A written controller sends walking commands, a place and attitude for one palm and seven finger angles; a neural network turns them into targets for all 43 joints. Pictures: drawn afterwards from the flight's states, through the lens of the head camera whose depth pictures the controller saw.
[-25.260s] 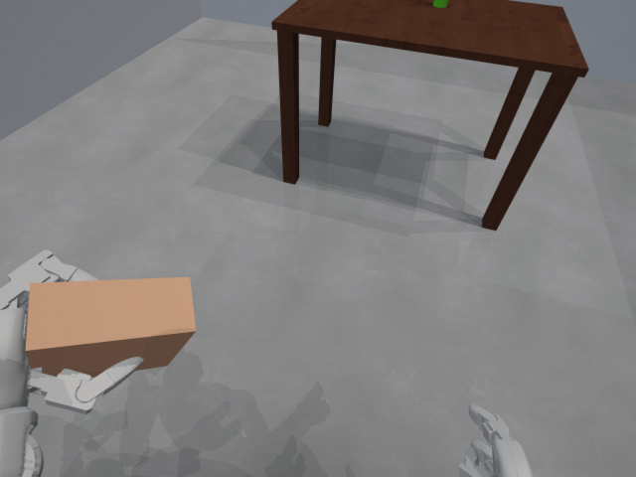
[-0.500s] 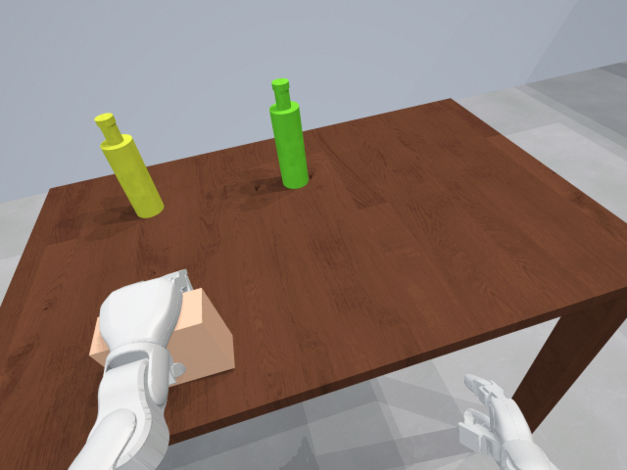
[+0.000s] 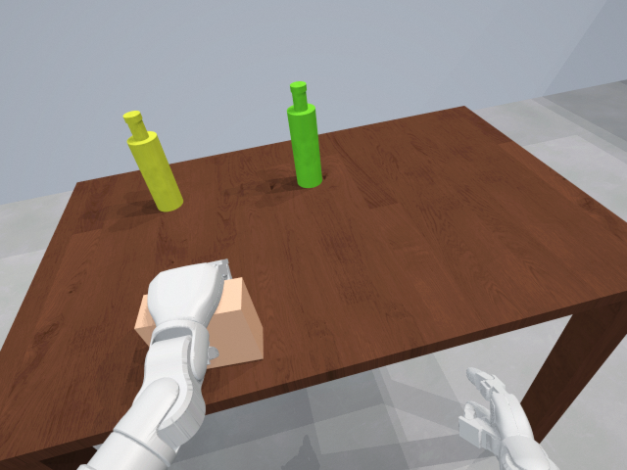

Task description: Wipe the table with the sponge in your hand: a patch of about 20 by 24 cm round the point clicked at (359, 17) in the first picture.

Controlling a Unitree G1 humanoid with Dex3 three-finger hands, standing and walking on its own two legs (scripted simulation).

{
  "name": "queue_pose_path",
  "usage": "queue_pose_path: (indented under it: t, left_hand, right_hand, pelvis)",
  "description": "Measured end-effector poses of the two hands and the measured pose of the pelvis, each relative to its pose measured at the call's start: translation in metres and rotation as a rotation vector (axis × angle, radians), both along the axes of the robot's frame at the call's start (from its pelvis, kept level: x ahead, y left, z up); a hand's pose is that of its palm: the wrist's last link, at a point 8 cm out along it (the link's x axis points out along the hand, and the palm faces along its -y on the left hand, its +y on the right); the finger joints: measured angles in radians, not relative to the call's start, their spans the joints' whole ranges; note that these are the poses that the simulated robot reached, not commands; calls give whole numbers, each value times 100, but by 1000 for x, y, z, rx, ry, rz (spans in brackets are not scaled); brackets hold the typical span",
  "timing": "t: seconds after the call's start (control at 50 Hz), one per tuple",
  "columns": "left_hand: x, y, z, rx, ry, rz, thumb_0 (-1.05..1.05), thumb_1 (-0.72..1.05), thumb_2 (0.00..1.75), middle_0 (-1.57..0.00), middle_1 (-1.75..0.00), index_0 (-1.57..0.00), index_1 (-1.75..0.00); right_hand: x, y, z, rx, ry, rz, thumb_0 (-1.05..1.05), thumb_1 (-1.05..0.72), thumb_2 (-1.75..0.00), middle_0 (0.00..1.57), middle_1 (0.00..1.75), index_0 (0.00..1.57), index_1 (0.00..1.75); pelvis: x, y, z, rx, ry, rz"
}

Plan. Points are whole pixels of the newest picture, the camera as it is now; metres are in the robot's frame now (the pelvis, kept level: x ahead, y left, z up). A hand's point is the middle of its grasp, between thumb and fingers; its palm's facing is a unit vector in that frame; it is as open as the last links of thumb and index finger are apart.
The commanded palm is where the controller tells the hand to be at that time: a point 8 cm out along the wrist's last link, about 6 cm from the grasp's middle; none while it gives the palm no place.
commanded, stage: slide across to the third lane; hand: left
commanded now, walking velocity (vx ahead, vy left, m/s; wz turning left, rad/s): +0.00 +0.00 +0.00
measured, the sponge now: (210, 336) +0.28 +0.20 +0.03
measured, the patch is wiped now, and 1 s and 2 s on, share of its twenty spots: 0.80 0.80 0.90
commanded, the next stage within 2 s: wipe forward along the third lane in 0.14 s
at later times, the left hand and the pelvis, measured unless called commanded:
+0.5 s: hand (226, 304) +0.30 +0.18 +0.07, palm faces +0.02 -0.05 -1.00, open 9.8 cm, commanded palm +0.29 +0.16 +0.12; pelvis -0.01 -0.01 +0.00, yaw +0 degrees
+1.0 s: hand (236, 272) +0.36 +0.18 +0.07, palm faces -0.04 -0.02 -1.00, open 9.8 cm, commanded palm +0.34 +0.18 +0.11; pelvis -0.02 -0.02 -0.01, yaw -1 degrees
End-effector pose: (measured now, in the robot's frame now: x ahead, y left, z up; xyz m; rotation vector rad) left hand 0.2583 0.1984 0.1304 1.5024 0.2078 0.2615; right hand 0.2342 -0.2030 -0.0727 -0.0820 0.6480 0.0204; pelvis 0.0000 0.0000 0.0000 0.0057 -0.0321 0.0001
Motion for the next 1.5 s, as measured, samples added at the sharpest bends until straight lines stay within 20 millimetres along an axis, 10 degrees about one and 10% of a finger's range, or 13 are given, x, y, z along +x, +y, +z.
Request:
queue_pose_path:
  t: [0.52, 1.02, 1.5]
  left_hand:
    - [26, -24, -2, -2, 23, 8, -3, -50, 108, -75, -139, -79, -134]
    - [86, -22, -1, 27, 85, 27, 0, -52, 109, -77, -137, -81, -132]
    - [128, -10, 1, 36, 99, 38, 1, -53, 110, -78, -137, -82, -132]
  right_hand:
    - [-18, -7, -4, 1, 22, -5, 1, -90, -90, 20, 30, 20, 30]
    - [-103, -66, -42, -88, 248, -191, 1, -90, -90, 20, 30, 20, 30]
    - [-117, -65, -45, -93, 303, -219, 1, -90, -90, 20, 30, 20, 30]
  pelvis:
    - [-13, -9, -3, 6, 4, 4]
    - [-15, -22, -5, 7, 75, -11]
    - [-13, -19, -6, -1, 132, -15]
